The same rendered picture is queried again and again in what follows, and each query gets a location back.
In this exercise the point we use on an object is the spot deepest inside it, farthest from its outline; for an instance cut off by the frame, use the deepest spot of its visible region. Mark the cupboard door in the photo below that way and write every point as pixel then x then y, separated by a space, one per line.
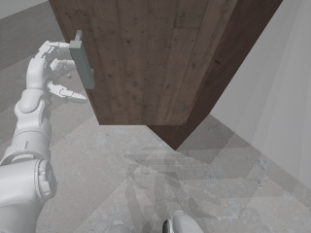
pixel 148 57

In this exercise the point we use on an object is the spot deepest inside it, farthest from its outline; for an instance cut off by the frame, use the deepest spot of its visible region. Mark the robot left forearm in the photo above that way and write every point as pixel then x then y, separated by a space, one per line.
pixel 33 133

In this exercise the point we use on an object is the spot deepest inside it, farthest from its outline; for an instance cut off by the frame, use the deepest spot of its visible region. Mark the robot left upper arm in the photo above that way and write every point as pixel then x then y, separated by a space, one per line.
pixel 25 187

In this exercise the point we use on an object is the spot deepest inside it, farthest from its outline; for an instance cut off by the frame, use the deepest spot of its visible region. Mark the robot right shin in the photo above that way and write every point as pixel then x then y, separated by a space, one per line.
pixel 177 213

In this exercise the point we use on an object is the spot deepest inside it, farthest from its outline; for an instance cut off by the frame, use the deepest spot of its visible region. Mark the left robot hand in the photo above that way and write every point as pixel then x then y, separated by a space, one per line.
pixel 40 73

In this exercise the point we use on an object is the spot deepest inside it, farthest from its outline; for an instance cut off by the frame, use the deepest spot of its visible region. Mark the right robot thigh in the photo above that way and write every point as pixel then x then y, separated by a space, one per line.
pixel 182 224

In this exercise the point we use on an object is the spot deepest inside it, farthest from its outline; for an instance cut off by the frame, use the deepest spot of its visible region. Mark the handle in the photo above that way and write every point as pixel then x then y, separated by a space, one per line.
pixel 78 53

